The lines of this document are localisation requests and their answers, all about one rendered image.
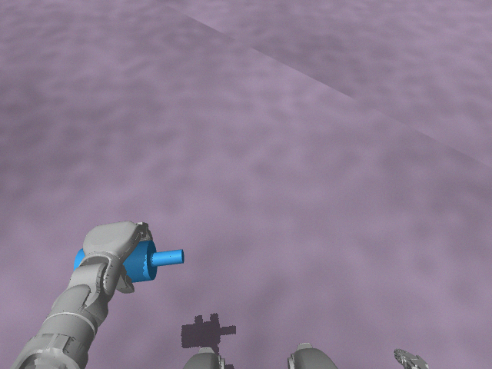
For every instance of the left robot hand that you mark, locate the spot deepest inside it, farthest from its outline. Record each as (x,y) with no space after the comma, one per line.
(119,239)

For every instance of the bottle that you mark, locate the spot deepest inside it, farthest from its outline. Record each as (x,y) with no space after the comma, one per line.
(142,263)

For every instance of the left robot arm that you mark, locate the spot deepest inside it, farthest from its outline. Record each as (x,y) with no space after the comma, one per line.
(66,334)

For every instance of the right robot hand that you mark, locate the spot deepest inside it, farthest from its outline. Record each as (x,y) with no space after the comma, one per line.
(409,361)

